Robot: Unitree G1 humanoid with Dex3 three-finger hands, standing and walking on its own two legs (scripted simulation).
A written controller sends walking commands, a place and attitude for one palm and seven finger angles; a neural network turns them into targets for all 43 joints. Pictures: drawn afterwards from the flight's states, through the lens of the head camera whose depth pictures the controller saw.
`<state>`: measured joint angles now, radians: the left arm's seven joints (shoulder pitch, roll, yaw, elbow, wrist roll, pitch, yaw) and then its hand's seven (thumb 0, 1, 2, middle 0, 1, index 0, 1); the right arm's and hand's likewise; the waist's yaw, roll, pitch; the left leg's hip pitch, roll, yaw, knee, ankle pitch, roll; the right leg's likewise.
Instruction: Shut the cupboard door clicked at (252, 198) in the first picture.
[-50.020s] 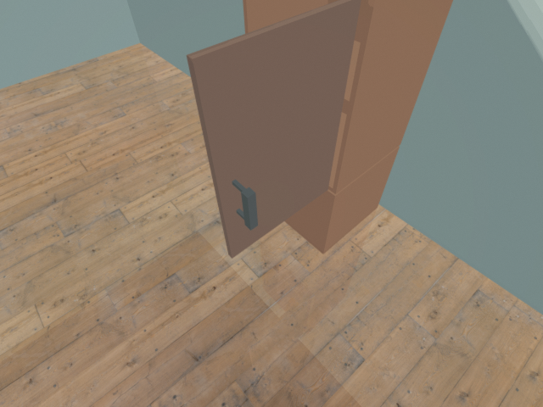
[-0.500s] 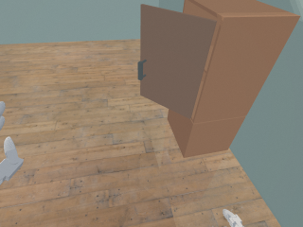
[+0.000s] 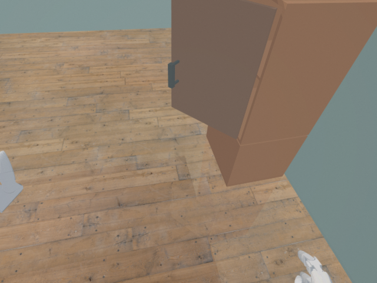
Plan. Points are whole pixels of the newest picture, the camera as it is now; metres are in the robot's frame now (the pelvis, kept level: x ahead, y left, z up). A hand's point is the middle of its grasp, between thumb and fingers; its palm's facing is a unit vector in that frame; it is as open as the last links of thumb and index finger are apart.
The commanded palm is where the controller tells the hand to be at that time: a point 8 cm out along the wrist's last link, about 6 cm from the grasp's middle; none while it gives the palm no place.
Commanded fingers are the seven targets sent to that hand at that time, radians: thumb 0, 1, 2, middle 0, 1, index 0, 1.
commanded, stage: stop stepping back and stand still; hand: left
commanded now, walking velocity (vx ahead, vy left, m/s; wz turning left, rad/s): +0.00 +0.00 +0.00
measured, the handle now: (174, 73) +1.01 +0.12 -0.10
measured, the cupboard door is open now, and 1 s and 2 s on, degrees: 41 41 41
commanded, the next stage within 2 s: let the arm hang, fingers relaxed in 0.52 s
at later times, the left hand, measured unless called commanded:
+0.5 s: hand (14, 164) +0.24 +0.30 +0.18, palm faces +0.45 -0.76 -0.47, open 7.5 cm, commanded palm +0.18 +0.32 +0.18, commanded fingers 0.00 0.90 0.90 -0.20 -0.30 -0.20 -0.30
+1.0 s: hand out of the picture +0.02 +0.21 -0.17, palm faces -0.01 -0.98 -0.19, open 7.1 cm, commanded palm none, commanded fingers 0.00 0.90 0.90 -0.20 -0.30 -0.20 -0.30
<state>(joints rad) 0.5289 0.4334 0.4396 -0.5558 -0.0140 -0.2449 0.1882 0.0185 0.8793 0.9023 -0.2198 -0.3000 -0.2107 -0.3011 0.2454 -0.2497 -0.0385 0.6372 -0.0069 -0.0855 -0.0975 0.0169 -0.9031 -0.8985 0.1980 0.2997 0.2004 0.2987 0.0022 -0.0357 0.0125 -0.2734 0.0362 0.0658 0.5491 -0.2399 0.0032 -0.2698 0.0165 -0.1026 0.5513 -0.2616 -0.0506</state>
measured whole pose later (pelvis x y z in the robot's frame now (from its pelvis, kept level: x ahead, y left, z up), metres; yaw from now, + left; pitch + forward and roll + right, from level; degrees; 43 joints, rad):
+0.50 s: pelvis +0.04 +0.03 +0.01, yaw -1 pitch +1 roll -1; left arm 0.54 0.43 0.45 -0.47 -0.05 -0.19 0.18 0.02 0.88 0.90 -0.22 -0.30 -0.21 -0.30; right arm 0.20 -0.19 0.03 0.60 0.01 -0.05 -0.08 0.02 -0.90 -0.90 0.20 0.30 0.20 0.30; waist -0.01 0.01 -0.02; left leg -0.24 0.02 0.09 0.52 -0.29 0.03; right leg -0.22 0.01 -0.07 0.47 -0.26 -0.02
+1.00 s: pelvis -0.01 +0.02 +0.00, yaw +0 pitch -1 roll +0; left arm 0.32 0.21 0.00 0.90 0.02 0.04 0.01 0.00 0.97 0.90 -0.21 -0.30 -0.20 -0.30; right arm 0.26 -0.24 0.02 0.96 -0.03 0.03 0.00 0.01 -0.90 -0.90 0.20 0.30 0.20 0.30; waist 0.00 -0.04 0.05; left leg -0.27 0.00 0.08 0.50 -0.21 0.03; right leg -0.26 -0.01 -0.09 0.50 -0.22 -0.03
